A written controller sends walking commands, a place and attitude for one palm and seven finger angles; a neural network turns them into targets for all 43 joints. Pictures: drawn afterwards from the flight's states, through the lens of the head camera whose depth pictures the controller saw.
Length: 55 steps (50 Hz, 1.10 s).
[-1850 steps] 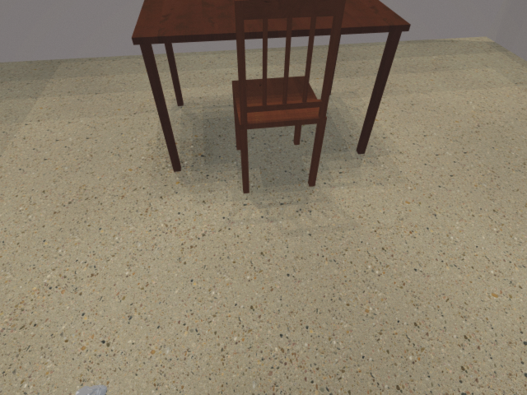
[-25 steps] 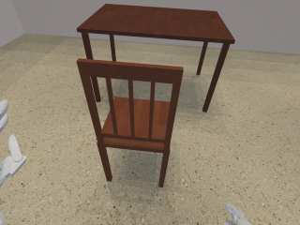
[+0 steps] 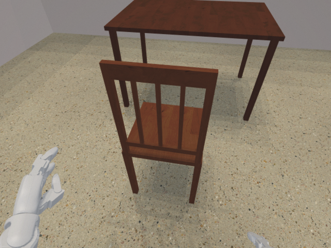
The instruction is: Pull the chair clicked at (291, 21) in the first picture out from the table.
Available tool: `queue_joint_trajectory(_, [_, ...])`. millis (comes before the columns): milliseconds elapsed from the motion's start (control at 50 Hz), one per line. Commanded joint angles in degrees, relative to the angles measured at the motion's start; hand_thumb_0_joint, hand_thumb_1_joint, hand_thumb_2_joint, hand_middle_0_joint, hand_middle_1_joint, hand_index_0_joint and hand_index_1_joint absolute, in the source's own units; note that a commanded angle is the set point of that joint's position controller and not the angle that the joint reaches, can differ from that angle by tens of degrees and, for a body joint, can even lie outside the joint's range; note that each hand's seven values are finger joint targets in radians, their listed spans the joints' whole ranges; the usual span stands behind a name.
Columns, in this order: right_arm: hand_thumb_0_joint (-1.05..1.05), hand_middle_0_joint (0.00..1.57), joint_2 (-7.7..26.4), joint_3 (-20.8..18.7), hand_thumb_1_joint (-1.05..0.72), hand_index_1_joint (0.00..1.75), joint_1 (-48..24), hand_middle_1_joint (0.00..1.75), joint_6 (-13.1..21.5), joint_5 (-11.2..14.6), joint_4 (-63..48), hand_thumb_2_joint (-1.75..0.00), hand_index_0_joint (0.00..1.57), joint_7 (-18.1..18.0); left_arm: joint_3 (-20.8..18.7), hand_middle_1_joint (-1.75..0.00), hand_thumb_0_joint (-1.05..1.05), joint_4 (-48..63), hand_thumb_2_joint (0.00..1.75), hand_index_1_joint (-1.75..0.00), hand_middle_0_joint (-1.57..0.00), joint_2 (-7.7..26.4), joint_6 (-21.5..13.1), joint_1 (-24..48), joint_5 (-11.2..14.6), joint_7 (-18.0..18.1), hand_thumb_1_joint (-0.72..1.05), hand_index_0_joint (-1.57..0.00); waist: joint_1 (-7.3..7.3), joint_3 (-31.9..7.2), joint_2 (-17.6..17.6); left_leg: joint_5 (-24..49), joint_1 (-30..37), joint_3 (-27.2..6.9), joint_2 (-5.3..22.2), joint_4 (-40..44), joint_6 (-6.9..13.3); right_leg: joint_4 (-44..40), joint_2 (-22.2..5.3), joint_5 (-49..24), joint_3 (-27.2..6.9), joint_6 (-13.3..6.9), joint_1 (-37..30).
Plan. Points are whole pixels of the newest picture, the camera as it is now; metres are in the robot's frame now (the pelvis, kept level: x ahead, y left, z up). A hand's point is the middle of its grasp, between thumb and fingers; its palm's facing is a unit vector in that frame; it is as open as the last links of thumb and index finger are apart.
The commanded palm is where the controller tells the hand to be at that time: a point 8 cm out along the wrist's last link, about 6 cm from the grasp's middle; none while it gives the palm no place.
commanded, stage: let the arm hang, fingers relaxed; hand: left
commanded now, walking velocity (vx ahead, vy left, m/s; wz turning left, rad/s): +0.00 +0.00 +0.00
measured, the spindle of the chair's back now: (159, 118) +0.61 +0.07 -0.07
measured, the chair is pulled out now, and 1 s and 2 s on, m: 0.60 0.60 0.60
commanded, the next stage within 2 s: look to check the result in 1.00 s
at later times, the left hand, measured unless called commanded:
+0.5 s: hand out of the picture -0.03 +0.18 -0.16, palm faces -0.03 -0.97 -0.24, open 7.3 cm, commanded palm none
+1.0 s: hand out of the picture +0.05 +0.15 -0.16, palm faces -0.03 -0.98 -0.21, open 7.3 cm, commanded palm none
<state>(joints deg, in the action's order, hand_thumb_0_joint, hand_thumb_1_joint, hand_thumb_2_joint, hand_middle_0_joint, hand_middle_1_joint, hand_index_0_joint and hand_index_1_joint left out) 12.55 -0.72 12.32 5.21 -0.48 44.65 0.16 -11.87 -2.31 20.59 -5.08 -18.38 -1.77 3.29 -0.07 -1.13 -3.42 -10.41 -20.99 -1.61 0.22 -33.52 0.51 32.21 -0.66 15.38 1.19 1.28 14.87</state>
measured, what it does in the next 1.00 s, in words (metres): stands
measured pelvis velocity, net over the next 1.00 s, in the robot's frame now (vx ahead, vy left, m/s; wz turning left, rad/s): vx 0.03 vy -0.02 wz -0.03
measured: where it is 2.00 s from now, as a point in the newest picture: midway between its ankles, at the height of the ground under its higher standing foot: outside the picture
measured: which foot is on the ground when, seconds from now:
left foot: down 0.00-1.00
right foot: down 0.00-1.00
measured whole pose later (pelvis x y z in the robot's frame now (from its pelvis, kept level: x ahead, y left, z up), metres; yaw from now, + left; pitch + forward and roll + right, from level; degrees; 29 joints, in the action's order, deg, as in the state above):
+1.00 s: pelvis +0.03 -0.02 +0.01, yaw -2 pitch -2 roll +0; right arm 8.0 0.1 18.3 0.0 -0.9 60.7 -1.4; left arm 0.9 -59.9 8.5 -0.1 -16.2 -0.4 2.2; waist 1.0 4.1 -1.1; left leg -10.1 -13.8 -0.1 1.0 -25.5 -0.7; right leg 26.3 -0.1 15.3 -0.3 0.0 9.4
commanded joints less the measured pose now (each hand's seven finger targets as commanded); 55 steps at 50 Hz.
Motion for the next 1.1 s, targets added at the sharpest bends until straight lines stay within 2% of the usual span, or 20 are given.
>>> queue_joint_trajectory(0, [0.0, 0.2, 6.85, -2.03, -0.9, 0.3, 2.04, 0.3, -4.22, -1.34, -3.38, -0.9, 0.2, 0.43, 7.78, -0.3, 0.0, -19.35, 0.9, -0.3, -0.2, -0.48, 6.12, 1.2, -0.1, -2.3, 0.9, -0.2, 1.81, 4.78, 11.58, -6.75, 0.77, -5.69, 3.27, 3.2, 2.01, -8.83, -6.2, 9.93, -7.06, -6.14, 8.06])
queue_joint_trajectory(40, [0.0, 0.2, 6.81, -1.44, -0.9, 0.3, 1.6, 0.3, -4.52, -1.52, -1.62, -0.9, 0.2, 0.34, 8.69, -0.3, 0.0, -26.17, 0.9, -0.3, -0.2, -0.33, 6.25, 1.64, 0.09, -2.34, 0.9, -0.2, 1.01, 5.19, 7.35, -5.87, 0.13, -7.54, 4.02, 7.8, 2.35, -7.42, -4.34, 7.68, -6.52, -5.49, 5.25])
queue_joint_trajectory(100, [0.0, 0.2, 6.94, -0.84, -0.9, 0.3, 1.33, 0.3, -4.11, -1.36, 1.51, -0.9, 0.2, 0.03, 9.83, -0.3, 0.0, -36.72, 0.9, -0.3, -0.2, -0.04, 5.96, -0.59, 0.41, -2.31, 0.9, -0.2, -0.65, 4.06, -1.85, -7.36, -0.9, -8.7, 5.17, 14.16, 2.65, -5.68, -2.26, 1.79, -5.06, -3.82, -1.24])
queue_joint_trajectory(160, [0.0, 0.2, 5.33, -0.52, -0.9, 0.3, 3.83, 0.3, -3.75, -0.79, 5.02, -0.9, 0.2, -0.59, 10.7, -0.3, 0.0, -44.65, 0.9, -0.3, -0.2, -1.03, 5.16, -2.04, 0.83, -2.16, 0.9, -0.2, -0.25, 0.92, -5.11, -4.03, 4.16, -5.61, 4.22, 13.05, 1.94, -7.65, -3.22, -2.31, -6.05, -4.13, -2.99])
queue_joint_trajectory(180, [0.0, 0.2, 4.18, -0.78, -0.9, 0.3, 5.08, 0.3, -3.99, -0.95, 5.37, -0.9, 0.2, -1.0, 9.81, -0.3, 0.0, -45.54, 0.9, -0.3, -0.2, -3.03, 5.1, -3.3, 0.67, -1.96, 0.9, -0.2, -0.19, 0.11, -5.72, -3.5, 5.55, -5.77, 4.46, 12.9, 2.15, -8.66, -2.89, -2.9, -5.5, -4.25, -3.4])
queue_joint_trajectory(200, [0.0, 0.2, 4.06, -0.74, -0.9, 0.3, 5.81, 0.3, -4.12, -0.81, 6.33, -0.9, 0.2, -1.08, 10.28, -0.3, 0.0, -47.1, 0.9, -0.3, -0.2, -2.61, 5.06, -3.22, 0.87, -1.97, 0.9, -0.2, -0.06, -0.05, -6.12, -3.51, 5.85, -5.5, 4.42, 12.63, 2.13, -9.2, -3.13, -3.13, -5.53, -4.27, -3.66])
queue_joint_trajectory(260, [0.0, 0.2, 3.09, -0.75, -0.9, 0.3, 8.39, 0.3, -4.26, -0.53, 8.75, -0.9, 0.2, -1.32, 11.12, -0.3, 0.0, -50.52, 0.9, -0.3, -0.2, -3.18, 4.76, -3.25, 1.23, -1.96, 0.9, -0.2, 0.53, -0.11, -1.78, -2.04, 7.89, -4.52, 4.33, 11.24, 1.87, -10.76, -3.92, -3.79, -6.0, -4.69, -2.92])
queue_joint_trajectory(280, [0.0, 0.2, 2.99, -0.84, -0.9, 0.3, 8.81, 0.3, -4.49, -0.39, 9.26, -0.9, 0.2, -1.4, 11.4, -0.3, 0.0, -51.44, 0.9, -0.3, -0.2, -3.41, 4.75, -3.19, 1.23, -1.95, 0.9, -0.2, 0.69, 1.69, 1.05, -1.92, 7.92, -4.23, 4.44, 11.15, 1.93, -11.51, -3.89, -3.8, -5.75, -4.76, -1.87])
queue_joint_trajectory(340, [0.0, 0.2, 2.73, -0.7, -0.9, 0.3, 10.69, 0.3, -4.53, -0.26, 11.31, -0.9, 0.2, -1.54, 12.05, -0.3, 0.0, -53.82, 0.9, -0.3, -0.2, -4.13, 4.75, -3.61, 1.41, -1.71, 0.9, -0.2, 1.13, 2.32, 2.25, -1.24, 9.04, -3.88, 4.67, 10.93, 1.95, -12.01, -4.19, -3.04, -6.05, -4.76, -0.89])
queue_joint_trajectory(380, [0.0, 0.2, 2.59, -0.63, -0.9, 0.3, 11.03, 0.3, -4.73, -0.21, 12.36, -0.9, 0.2, -1.58, 12.28, -0.3, 0.0, -55.18, 0.9, -0.3, -0.2, -4.26, 4.88, -4.0, 1.45, -1.61, 0.9, -0.2, 1.01, 4.97, 2.39, -3.15, 7.82, -4.03, 4.71, 11.92, 1.95, -12.38, -3.77, -0.76, -6.07, -4.9, 0.28])
queue_joint_trajectory(460, [0.0, 0.2, 2.02, -0.47, -0.9, 0.3, 11.65, 0.3, -4.59, -0.21, 13.75, -0.9, 0.2, -1.64, 12.43, -0.3, 0.0, -56.98, 0.9, -0.3, -0.2, -5.0, 4.86, -5.14, 1.46, -1.35, 0.9, -0.2, 0.87, 4.84, 4.21, -3.16, 8.06, -3.94, 4.68, 12.27, 2.05, -12.08, -3.97, -0.46, -6.01, -4.71, 0.09])
queue_joint_trajectory(480, [0.0, 0.2, 1.8, -0.43, -0.9, 0.3, 11.46, 0.3, -4.63, -0.2, 13.99, -0.9, 0.2, -1.68, 12.51, -0.3, 0.0, -57.26, 0.9, -0.3, -0.2, -5.18, 4.92, -4.95, 1.42, -1.36, 0.9, -0.2, 0.84, 6.52, 4.01, -3.29, 7.75, -4.06, 4.65, 12.74, 2.19, -12.1, -3.76, -0.21, -5.74, -4.8, 1.08])
queue_joint_trajectory(540, [0.0, 0.2, 1.37, -0.36, -0.9, 0.3, 11.46, 0.3, -4.54, -0.29, 14.53, -0.9, 0.2, -1.68, 12.38, -0.3, 0.0, -57.55, 0.9, -0.3, -0.2, -5.83, 4.86, -5.26, 1.4, -1.16, 0.9, -0.2, 0.71, 5.96, 5.01, -2.9, 8.13, -3.8, 4.67, 12.7, 2.23, -11.98, -3.93, -0.56, -5.96, -4.59, 0.66])
queue_joint_trajectory(640, [0.0, 0.2, 0.51, -0.27, -0.9, 0.3, 10.95, 0.3, -4.52, -0.35, 14.68, -0.9, 0.2, -1.74, 12.15, -0.3, 0.0, -57.02, 0.9, -0.3, -0.2, -6.39, 4.68, -4.47, 1.36, -0.89, 0.9, -0.2, 0.82, 6.25, 3.56, -0.95, 8.39, -3.29, 4.53, 12.59, 2.06, -11.73, -4.03, -2.15, -6.17, -4.49, 0.45])
queue_joint_trajectory(680, [0.0, 0.2, -0.04, -0.21, -0.9, 0.3, 10.54, 0.3, -4.57, -0.32, 15.11, -0.9, 0.2, -1.75, 12.13, -0.3, 0.0, -57.03, 0.9, -0.3, -0.2, -6.66, 4.67, -4.0, 1.25, -0.89, 0.9, -0.2, 0.68, 8.04, 5.08, -0.54, 7.87, -3.28, 4.45, 12.61, 2.11, -12.15, -4.03, -2.29, -5.82, -4.56, 1.05])
queue_joint_trajectory(880, [0.0, 0.2, -0.11, -0.23, -0.9, 0.3, 10.62, 0.3, -4.53, -0.43, 14.66, -0.9, 0.2, -1.91, 11.79, -0.3, 0.0, -56.05, 0.9, -0.3, -0.2, -6.37, 4.63, -2.74, 1.42, -0.99, 0.9, -0.2, 0.64, 6.76, 2.11, 1.08, 8.59, -2.9, 4.53, 12.55, 1.94, -12.38, -4.04, -4.03, -6.01, -4.58, -0.79])
queue_joint_trajectory(960, [0.0, 0.2, 0.11, -0.12, -0.9, 0.3, 10.71, 0.3, -4.41, -0.41, 14.61, -0.9, 0.2, -1.94, 11.84, -0.3, 0.0, -55.96, 0.9, -0.3, -0.2, -6.47, 4.47, -2.6, 1.5, -1.01, 0.9, -0.2, 0.82, 5.05, 3.78, 3.18, 10.12, -2.51, 4.61, 11.88, 1.85, -12.27, -4.38, -5.78, -6.17, -4.56, -1.53])
queue_joint_trajectory(980, [0.0, 0.2, -0.01, -0.17, -0.9, 0.3, 10.56, 0.3, -4.51, -0.4, 14.6, -0.9, 0.2, -1.99, 11.87, -0.3, 0.0, -55.93, 0.9, -0.3, -0.2, -6.65, 4.54, -2.4, 1.44, -0.99, 0.9, -0.2, 0.85, 6.62, 4.33, 2.87, 9.66, -2.67, 4.65, 12.07, 1.85, -12.52, -4.17, -5.32, -5.95, -4.61, -0.69])
queue_joint_trajectory(1040, [0.0, 0.2, 0.15, -0.08, -0.9, 0.3, 11.07, 0.3, -4.3, -0.36, 14.79, -0.9, 0.2, -2.02, 11.73, -0.3, 0.0, -55.85, 0.9, -0.3, -0.2, -6.47, 4.58, -2.65, 1.49, -1.01, 0.9, -0.2, 0.76, 5.19, 2.9, 2.87, 9.81, -2.93, 4.85, 12.43, 1.94, -12.18, -4.14, -5.21, -6.05, -4.52, -1.81])
queue_joint_trajectory(1080, [0.0, 0.2, 0.15, -0.13, -0.9, 0.3, 10.74, 0.3, -4.4, -0.3, 14.68, -0.9, 0.2, -2.07, 11.75, -0.3, 0.0, -56.04, 0.9, -0.3, -0.2, -6.59, 4.62, -2.64, 1.45, -1.01, 0.9, -0.2, 0.69, 6.41, 3.45, 2.19, 9.34, -3.03, 4.87, 12.63, 1.99, -12.57, -4.01, -4.56, -5.83, -4.52, -1.35])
